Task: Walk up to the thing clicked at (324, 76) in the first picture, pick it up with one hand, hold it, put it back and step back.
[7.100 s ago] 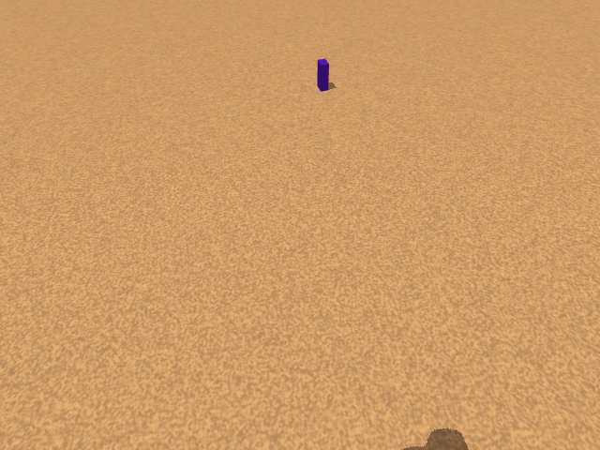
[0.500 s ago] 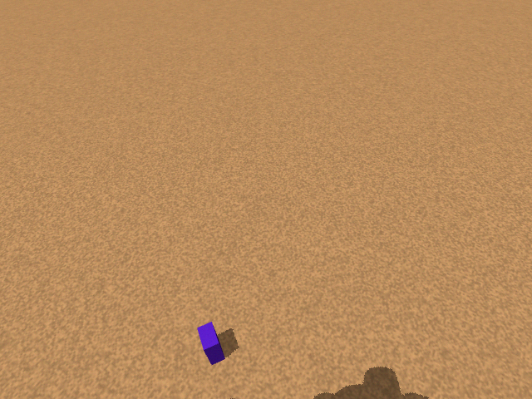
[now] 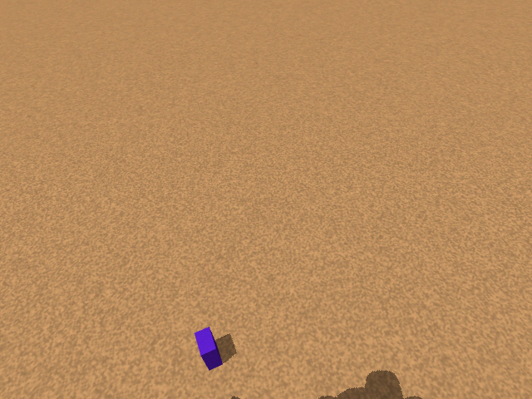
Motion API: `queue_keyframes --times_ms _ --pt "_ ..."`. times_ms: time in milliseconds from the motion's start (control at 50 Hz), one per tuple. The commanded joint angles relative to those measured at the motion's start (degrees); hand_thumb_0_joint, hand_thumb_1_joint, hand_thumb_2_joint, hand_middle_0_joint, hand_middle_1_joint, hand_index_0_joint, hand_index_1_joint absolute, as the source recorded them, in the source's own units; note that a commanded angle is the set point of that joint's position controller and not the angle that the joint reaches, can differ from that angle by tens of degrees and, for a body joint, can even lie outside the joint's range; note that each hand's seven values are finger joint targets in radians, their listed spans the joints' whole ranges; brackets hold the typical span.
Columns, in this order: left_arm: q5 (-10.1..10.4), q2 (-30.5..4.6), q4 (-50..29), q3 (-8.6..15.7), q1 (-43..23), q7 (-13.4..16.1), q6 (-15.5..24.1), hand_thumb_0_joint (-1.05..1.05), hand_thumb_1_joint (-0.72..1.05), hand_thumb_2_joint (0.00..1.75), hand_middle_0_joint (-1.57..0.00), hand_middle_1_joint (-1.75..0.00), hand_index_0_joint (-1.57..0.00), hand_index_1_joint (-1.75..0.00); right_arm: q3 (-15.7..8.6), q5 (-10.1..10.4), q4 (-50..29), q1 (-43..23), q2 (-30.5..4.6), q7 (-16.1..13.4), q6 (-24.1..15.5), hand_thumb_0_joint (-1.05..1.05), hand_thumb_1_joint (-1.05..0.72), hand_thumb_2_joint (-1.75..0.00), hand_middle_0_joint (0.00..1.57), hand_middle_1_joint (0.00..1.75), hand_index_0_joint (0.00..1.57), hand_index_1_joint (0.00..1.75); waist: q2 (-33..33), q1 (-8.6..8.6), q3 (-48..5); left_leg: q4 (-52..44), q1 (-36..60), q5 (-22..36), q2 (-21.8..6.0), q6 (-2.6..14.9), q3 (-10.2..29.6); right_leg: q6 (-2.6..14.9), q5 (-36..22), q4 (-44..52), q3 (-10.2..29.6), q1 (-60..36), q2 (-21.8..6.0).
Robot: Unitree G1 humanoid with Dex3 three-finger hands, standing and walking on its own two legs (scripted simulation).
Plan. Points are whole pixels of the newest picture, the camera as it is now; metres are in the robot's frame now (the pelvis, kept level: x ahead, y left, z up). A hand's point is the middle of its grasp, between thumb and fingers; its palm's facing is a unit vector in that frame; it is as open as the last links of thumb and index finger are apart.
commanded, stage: stand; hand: left
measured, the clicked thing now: (209, 349) +0.41 +0.24 -0.70
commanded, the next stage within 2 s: go down in 1.56 s
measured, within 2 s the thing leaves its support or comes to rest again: neither
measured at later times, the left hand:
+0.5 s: hand out of the picture +0.08 +0.24 -0.15, palm faces -0.03 -0.94 -0.35, open 7.4 cm
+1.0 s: hand out of the picture +0.09 +0.24 -0.15, palm faces -0.03 -0.94 -0.35, open 7.4 cm
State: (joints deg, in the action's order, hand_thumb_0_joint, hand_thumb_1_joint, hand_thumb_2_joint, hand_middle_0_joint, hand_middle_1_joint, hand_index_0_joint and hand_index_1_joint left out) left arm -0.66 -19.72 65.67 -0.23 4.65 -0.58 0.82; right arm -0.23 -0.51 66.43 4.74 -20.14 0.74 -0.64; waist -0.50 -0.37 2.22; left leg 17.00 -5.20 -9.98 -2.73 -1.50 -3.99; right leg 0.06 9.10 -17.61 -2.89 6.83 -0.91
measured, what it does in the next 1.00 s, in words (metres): stands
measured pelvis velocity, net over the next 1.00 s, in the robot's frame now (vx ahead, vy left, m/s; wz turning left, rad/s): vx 0.01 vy -0.01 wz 0.01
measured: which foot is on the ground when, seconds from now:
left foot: down 0.00-1.00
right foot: down 0.00-1.00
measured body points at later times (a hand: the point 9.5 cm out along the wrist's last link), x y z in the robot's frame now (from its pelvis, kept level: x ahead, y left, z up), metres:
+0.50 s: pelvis +0.00 -0.01 +0.00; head +0.01 -0.01 +0.45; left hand +0.08 +0.29 -0.13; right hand +0.08 -0.31 -0.14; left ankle -0.01 +0.13 -0.75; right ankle +0.01 -0.12 -0.75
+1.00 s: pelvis +0.01 -0.01 +0.00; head +0.01 -0.02 +0.45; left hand +0.09 +0.29 -0.13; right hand +0.08 -0.31 -0.14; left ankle -0.01 +0.13 -0.75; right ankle +0.01 -0.12 -0.75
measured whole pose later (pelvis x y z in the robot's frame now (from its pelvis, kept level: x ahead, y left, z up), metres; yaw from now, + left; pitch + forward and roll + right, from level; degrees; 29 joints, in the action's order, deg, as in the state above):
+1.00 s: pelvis +0.01 -0.01 +0.00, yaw +0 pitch -2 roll +0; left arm -0.6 -19.9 65.4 -0.4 5.4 -0.5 0.8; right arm 0.2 -0.6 65.7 6.3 -20.3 0.5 -0.5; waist -0.7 -0.1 1.9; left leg 16.9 -4.8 -10.4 -3.5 -2.4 -3.4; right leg 0.9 10.0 -18.0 -3.5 6.5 -0.1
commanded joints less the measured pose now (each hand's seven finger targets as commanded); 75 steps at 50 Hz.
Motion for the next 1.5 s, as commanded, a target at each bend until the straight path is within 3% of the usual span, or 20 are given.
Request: queue_keyframes --times_ms 0,100,240,440,600,760,980,1480 --pt "0.38 -12.66 -3.31 2.44 -2.59 1.07 1.29 0.00 0.90 0.90 -0.20 -0.30 -0.20 -0.30 -2.19 -0.13 -3.35 -2.48 -11.54 -0.92 -1.15 0.00 -0.90 -0.90 0.20 0.30 0.20 0.30 1.18 -0.09 -5.77 -2.00 1.74 9.50 -6.55 1.59 5.59 0.77 -10.49 2.57 6.36 -1.68 -7.78" --pt "0.35 -12.53 -3.27 2.40 -2.55 1.16 1.12 0.00 0.90 0.90 -0.20 -0.30 -0.20 -0.30 -2.06 -0.13 -3.44 -2.45 -11.44 -0.94 -0.95 0.00 -0.90 -0.90 0.20 0.30 0.20 0.30 0.80 -0.07 -4.13 -2.31 0.45 6.25 -6.19 1.54 5.42 0.65 -7.51 3.40 6.34 -0.82 -7.47" --pt "0.31 -12.68 -3.02 2.42 -1.68 1.05 1.16 0.00 0.90 0.90 -0.20 -0.30 -0.20 -0.30 -1.99 -0.08 -3.56 -2.09 -11.58 -0.93 -1.12 0.00 -0.90 -0.90 0.20 0.30 0.20 0.30 0.87 0.08 -4.09 -2.45 1.54 8.03 -6.53 1.48 5.73 0.91 -8.46 3.05 6.24 -0.65 -7.36" --pt "0.28 -12.93 -3.59 2.46 -2.09 1.10 1.03 0.00 0.90 0.90 -0.20 -0.30 -0.20 -0.30 -1.93 -0.24 -3.90 -1.66 -11.77 -1.03 -1.02 0.00 -0.90 -0.90 0.20 0.30 0.20 0.30 0.10 -0.04 -4.17 -2.22 0.91 5.93 -6.45 1.62 5.45 1.08 -7.11 3.28 6.75 -0.48 -7.47" --pt "0.26 -13.12 -3.39 2.49 -1.48 1.03 0.98 0.00 0.90 0.90 -0.20 -0.30 -0.20 -0.30 -1.85 -0.22 -3.98 -1.02 -11.64 -0.88 -0.89 0.00 -0.90 -0.90 0.20 0.30 0.20 0.30 0.71 0.11 -2.97 -2.35 -0.13 2.80 -6.07 1.77 5.64 0.93 -2.13 4.17 6.93 0.93 -7.17" --pt "0.31 -12.98 -3.62 2.28 -1.53 1.11 1.22 0.00 0.90 0.90 -0.20 -0.30 -0.20 -0.30 -1.83 -0.27 -3.90 -0.57 -11.75 -1.06 -0.99 0.00 -0.90 -0.90 0.20 0.30 0.20 0.30 0.72 0.11 -4.84 -1.67 0.66 8.18 -6.52 1.61 5.64 1.10 -9.80 2.57 6.43 -1.35 -7.48" --pt "0.37 -12.91 -3.23 2.41 -1.40 1.08 1.05 0.00 0.90 0.90 -0.20 -0.30 -0.20 -0.30 -1.70 -0.24 -3.94 -0.35 -11.78 -1.14 -1.07 0.00 -0.90 -0.90 0.20 0.30 0.20 0.30 -0.12 0.28 -3.85 -2.85 0.18 7.24 -6.46 1.57 5.61 1.11 -8.32 2.63 6.18 -1.39 -7.38" --pt "0.29 -12.92 -3.30 2.52 -0.72 1.20 1.25 0.00 0.90 0.90 -0.20 -0.30 -0.20 -0.30 -1.72 -0.10 -4.66 -0.81 -11.78 -1.15 -0.91 0.00 -0.90 -0.90 0.20 0.30 0.20 0.30 0.32 0.29 -4.41 -2.12 1.90 8.87 -6.57 1.83 5.44 1.00 -11.31 2.72 6.07 -1.86 -7.38"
